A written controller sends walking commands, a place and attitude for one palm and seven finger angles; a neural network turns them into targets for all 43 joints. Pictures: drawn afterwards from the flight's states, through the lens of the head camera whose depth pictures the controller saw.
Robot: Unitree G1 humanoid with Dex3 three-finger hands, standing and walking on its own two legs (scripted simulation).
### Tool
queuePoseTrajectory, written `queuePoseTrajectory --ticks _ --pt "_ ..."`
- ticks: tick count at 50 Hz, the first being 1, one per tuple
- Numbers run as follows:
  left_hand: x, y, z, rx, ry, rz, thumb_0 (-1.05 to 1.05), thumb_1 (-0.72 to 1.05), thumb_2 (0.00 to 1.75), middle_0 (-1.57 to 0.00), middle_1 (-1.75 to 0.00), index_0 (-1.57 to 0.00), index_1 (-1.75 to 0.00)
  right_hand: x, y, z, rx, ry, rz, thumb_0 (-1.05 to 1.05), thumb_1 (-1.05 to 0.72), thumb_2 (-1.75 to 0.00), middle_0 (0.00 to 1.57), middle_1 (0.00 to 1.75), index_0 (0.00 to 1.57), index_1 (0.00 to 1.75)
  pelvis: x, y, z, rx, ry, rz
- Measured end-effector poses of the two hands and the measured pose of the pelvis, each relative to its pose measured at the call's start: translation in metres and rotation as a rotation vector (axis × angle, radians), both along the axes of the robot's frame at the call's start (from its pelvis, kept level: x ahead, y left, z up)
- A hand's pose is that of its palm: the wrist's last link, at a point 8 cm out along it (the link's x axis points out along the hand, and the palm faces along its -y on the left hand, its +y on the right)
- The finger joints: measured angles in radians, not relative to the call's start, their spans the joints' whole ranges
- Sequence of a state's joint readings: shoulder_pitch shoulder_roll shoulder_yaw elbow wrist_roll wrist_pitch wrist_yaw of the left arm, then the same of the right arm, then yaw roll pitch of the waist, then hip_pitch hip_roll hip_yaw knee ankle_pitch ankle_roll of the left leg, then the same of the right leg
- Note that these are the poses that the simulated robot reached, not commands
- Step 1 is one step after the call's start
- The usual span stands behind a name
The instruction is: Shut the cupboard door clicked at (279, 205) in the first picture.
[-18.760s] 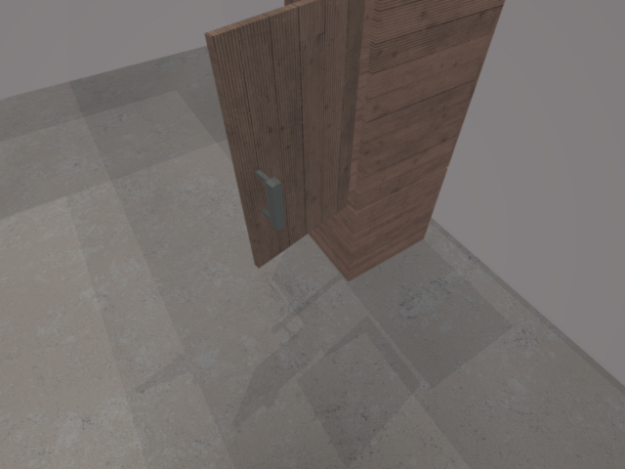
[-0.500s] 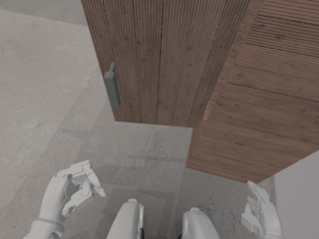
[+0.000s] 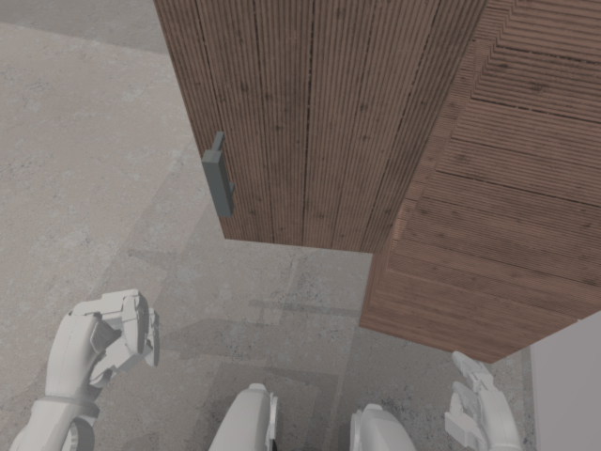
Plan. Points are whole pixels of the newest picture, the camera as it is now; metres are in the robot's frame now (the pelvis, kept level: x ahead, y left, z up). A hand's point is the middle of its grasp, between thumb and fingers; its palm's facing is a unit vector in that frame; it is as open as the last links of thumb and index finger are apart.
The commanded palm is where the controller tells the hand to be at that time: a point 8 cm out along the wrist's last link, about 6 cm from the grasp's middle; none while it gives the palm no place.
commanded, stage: raise the hand and make a fist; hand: left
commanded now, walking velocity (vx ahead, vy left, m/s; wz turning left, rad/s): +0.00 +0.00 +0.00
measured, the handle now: (222, 175) +0.50 +0.17 +0.02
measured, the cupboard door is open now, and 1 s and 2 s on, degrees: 100 100 100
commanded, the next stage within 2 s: bring the fist close to the handle in 0.30 s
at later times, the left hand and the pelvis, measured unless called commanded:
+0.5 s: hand (175, 356) +0.22 +0.17 +0.04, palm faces -0.07 -1.00 -0.01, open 3.1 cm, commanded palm +0.22 +0.23 +0.05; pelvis +0.00 -0.01 +0.00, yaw +0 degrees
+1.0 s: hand (206, 279) +0.32 +0.16 +0.03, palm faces -0.05 -1.00 -0.01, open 3.1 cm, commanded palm +0.31 +0.20 +0.04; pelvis +0.00 +0.00 +0.00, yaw -1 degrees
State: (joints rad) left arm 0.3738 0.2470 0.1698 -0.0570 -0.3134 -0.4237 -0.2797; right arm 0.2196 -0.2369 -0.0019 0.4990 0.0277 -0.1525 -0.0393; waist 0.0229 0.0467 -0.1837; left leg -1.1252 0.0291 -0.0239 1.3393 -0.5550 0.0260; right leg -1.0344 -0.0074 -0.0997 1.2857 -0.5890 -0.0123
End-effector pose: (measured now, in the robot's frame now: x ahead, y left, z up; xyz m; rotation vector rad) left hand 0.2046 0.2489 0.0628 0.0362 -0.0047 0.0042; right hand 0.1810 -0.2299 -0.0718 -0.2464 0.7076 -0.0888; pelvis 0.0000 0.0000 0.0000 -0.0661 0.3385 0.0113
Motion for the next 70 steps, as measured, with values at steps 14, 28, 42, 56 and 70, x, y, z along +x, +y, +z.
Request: queuePoseTrajectory --ticks 14,28,42,56,70 --pt "0.001 -0.014 0.001 -0.003 -0.033 -0.003 0.02 0.90 0.90 -1.30 -1.50 -1.30 -1.50 -0.005 -0.018 0.000 -0.014 -0.003 -0.038 0.01 -0.91 -0.90 0.20 0.30 0.20 0.30 0.000 -0.009 -0.002 0.013 -0.002 -0.009" --pt "0.012 -0.023 -0.009 -0.006 -0.043 -0.042 0.02 0.90 0.90 -1.30 -1.50 -1.30 -1.50 -0.005 -0.013 -0.005 -0.019 -0.014 -0.008 0.01 -0.90 -0.90 0.21 0.30 0.20 0.30 -0.007 -0.009 -0.007 0.008 0.002 -0.005" --pt "0.072 -0.041 -0.019 -0.038 0.015 -0.079 0.02 0.90 0.90 -1.30 -1.50 -1.30 -1.50 -0.033 -0.016 -0.013 -0.009 0.097 -0.061 0.01 -0.90 -0.90 0.21 0.30 0.20 0.30 -0.004 -0.004 -0.001 0.016 0.021 -0.019" --pt "0.110 -0.054 -0.034 -0.036 0.031 -0.091 0.02 0.90 0.90 -1.30 -1.50 -1.30 -1.50 -0.043 -0.025 -0.022 -0.022 0.187 -0.082 0.01 -0.91 -0.90 0.21 0.30 0.20 0.30 0.000 -0.003 -0.001 0.023 0.040 -0.021" --pt "0.162 -0.058 -0.038 -0.016 0.033 -0.059 0.02 0.90 0.90 -1.30 -1.50 -1.30 -1.50 -0.061 -0.032 -0.037 -0.004 0.280 -0.110 0.01 -0.91 -0.90 0.21 0.30 0.20 0.30 -0.002 -0.009 -0.004 0.033 0.064 -0.028"
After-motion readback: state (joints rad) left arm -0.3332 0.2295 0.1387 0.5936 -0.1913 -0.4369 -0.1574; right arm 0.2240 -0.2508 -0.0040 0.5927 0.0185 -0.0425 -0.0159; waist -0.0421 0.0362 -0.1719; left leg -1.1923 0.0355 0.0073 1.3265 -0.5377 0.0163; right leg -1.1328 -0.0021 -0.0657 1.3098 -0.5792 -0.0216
